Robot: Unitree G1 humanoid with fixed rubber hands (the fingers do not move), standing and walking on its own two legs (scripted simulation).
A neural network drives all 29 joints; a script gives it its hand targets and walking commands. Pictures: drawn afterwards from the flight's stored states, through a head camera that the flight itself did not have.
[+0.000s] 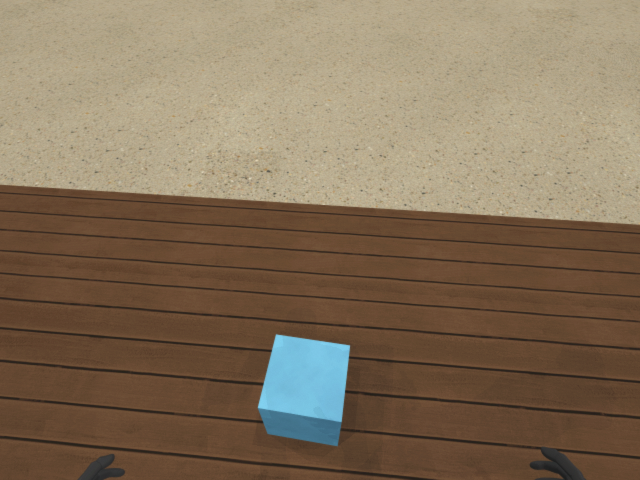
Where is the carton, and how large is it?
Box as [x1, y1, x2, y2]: [258, 334, 349, 445]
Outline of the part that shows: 276,334 258,405 258,409 267,433 337,445 341,422 349,345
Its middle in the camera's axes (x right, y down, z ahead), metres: -0.03 +0.45 +1.11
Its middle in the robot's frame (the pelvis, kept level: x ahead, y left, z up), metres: +0.44 +0.04 -0.66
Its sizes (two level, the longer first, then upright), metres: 0.210 0.200 0.250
